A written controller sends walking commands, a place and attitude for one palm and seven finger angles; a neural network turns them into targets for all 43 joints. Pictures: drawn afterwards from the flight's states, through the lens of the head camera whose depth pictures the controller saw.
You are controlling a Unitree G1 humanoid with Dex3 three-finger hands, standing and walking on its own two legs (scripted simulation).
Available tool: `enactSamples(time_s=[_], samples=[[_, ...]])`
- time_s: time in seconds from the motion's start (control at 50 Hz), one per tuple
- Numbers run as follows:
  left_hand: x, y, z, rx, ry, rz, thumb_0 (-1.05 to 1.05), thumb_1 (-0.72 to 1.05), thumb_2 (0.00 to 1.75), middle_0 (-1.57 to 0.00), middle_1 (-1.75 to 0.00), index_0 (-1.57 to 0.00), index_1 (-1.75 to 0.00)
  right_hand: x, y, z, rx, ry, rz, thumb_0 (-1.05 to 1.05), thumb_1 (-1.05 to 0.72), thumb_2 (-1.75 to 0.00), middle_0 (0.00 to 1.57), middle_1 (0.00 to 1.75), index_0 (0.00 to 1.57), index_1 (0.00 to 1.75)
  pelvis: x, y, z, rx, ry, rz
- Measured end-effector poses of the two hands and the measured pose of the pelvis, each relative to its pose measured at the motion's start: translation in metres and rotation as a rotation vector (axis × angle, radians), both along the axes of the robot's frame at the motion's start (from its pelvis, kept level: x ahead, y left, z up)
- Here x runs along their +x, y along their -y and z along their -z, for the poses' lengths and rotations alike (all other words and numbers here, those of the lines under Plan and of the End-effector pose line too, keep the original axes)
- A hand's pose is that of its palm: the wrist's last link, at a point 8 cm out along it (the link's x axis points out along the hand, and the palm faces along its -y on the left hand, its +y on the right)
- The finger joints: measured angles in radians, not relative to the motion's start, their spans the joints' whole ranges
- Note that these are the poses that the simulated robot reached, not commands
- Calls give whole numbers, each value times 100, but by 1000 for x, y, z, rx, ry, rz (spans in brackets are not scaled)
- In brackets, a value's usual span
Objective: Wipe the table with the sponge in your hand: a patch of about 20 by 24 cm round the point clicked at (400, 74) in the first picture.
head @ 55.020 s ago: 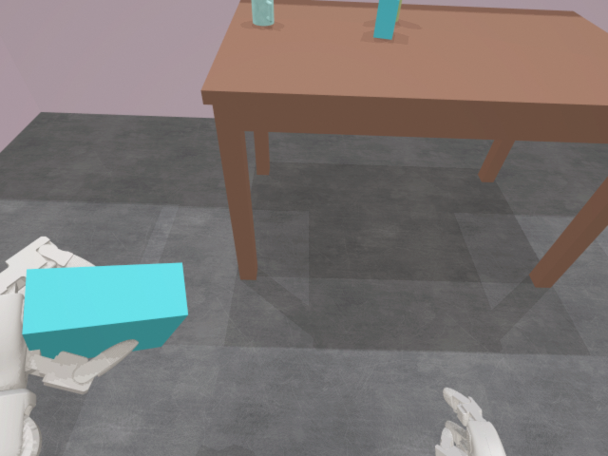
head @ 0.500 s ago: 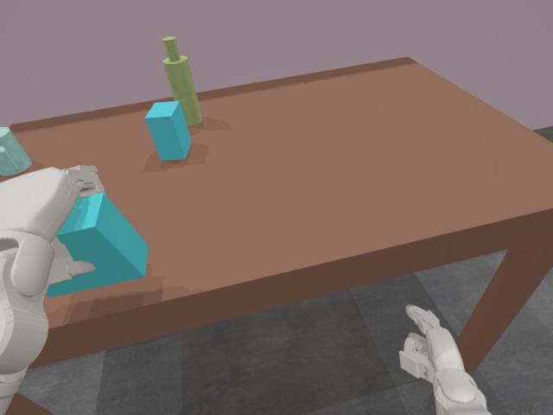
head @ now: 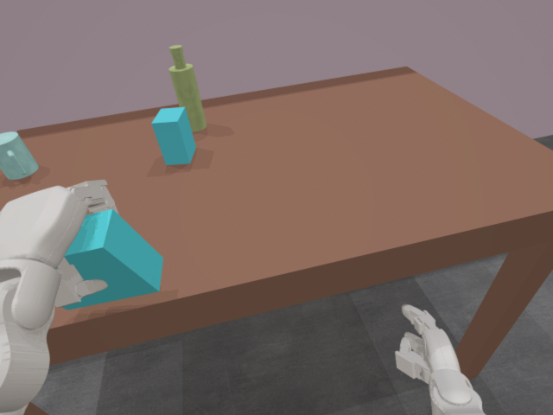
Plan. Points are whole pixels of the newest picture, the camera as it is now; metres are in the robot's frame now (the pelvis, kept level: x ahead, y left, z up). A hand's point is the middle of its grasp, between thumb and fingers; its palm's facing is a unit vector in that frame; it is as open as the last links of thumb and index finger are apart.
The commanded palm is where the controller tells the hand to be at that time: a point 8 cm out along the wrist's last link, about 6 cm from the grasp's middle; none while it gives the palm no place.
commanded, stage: bring the sponge back beside the body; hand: left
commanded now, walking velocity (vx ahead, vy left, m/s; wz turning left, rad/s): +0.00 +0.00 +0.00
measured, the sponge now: (98, 271) +0.21 +0.29 +0.15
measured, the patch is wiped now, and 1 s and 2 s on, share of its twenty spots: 1.00 1.00 1.00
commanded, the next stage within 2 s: step back with the hand held close in 0.24 s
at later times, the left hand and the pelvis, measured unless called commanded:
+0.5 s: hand (118, 237) +0.22 +0.24 +0.21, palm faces +0.36 -0.74 -0.57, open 9.7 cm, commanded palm +0.15 +0.28 +0.27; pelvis +0.00 +0.00 +0.00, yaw +2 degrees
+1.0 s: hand (105, 240) +0.20 +0.24 +0.23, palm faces +0.39 -0.80 -0.45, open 9.7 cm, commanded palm +0.13 +0.30 +0.27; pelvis -0.03 +0.02 -0.02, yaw +0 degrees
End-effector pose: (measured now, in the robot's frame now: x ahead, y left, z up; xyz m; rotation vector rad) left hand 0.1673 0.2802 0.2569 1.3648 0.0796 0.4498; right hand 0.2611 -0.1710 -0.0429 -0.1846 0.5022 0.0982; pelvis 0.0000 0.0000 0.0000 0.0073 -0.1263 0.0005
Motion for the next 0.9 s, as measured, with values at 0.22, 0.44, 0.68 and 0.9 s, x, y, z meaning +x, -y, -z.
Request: enactSamples(time_s=[0.22, 0.44, 0.68, 0.9], samples=[[1, -9, -7, 2, 33, -33, -1, -50, 107, -77, -137, -80, -138, 0, 0, -4, -2, 7, 7, 1, -90, -90, 21, 30, 20, 30, -2, -1, -1, -1, 7, 2], [10, -6, 11, -413, 167, 179, -1, -50, 107, -77, -137, -80, -138, -12, 1, -6, -2, 22, -2, 1, -90, -90, 20, 30, 20, 30, -3, -1, 0, -12, -35, -27], [-1, 13, -18, -560, 637, 606, -1, -51, 106, -78, -137, -81, -138, -122, 56, 44, -163, -311, 207, 1, -90, -90, 21, 30, 20, 30, 2, -10, 10, -25, -129, -26], [14, -13, -2, -587, 633, 501, -1, -50, 106, -77, -138, -81, -139, -154, 61, 58, -94, -331, 312, 1, -90, -90, 20, 30, 20, 30, -14, -14, 13, -32, -146, -12]])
